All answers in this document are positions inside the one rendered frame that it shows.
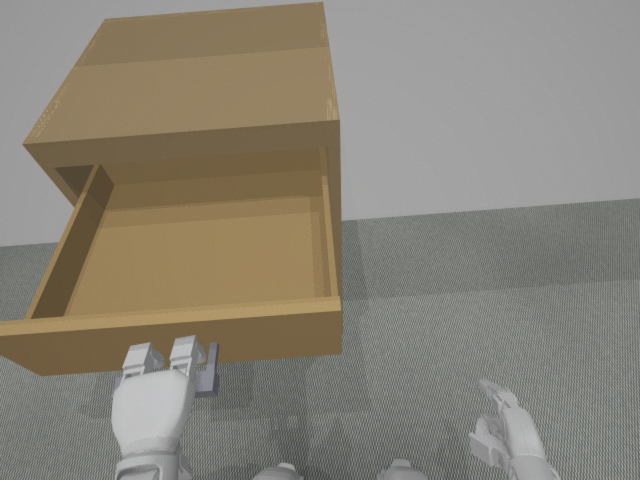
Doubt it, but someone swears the handle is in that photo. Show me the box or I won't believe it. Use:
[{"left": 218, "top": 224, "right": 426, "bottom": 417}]
[{"left": 111, "top": 342, "right": 220, "bottom": 399}]

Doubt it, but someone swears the robot left forearm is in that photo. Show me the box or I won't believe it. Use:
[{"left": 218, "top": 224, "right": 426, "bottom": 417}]
[{"left": 114, "top": 451, "right": 179, "bottom": 480}]

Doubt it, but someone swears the right robot shin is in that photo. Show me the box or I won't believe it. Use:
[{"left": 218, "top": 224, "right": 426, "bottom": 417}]
[{"left": 390, "top": 459, "right": 411, "bottom": 467}]

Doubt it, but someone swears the drawer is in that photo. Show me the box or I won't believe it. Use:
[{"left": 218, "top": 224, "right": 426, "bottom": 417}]
[{"left": 0, "top": 147, "right": 342, "bottom": 376}]

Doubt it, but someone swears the left robot shin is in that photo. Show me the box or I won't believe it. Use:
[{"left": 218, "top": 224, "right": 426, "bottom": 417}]
[{"left": 278, "top": 463, "right": 296, "bottom": 472}]

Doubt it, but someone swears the right robot hand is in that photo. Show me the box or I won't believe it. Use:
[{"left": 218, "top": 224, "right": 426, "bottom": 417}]
[{"left": 469, "top": 379, "right": 546, "bottom": 473}]

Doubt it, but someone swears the left robot hand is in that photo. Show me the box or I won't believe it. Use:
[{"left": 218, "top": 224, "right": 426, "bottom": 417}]
[{"left": 112, "top": 335, "right": 207, "bottom": 480}]

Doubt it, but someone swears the robot shin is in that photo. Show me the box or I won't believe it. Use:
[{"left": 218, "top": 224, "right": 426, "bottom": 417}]
[
  {"left": 390, "top": 459, "right": 411, "bottom": 467},
  {"left": 278, "top": 463, "right": 296, "bottom": 472}
]

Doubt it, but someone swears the cabinet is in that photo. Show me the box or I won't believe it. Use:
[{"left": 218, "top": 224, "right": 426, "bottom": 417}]
[{"left": 22, "top": 2, "right": 343, "bottom": 334}]

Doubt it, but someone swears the robot right forearm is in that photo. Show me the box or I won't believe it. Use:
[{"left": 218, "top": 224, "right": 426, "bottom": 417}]
[{"left": 508, "top": 455, "right": 560, "bottom": 480}]

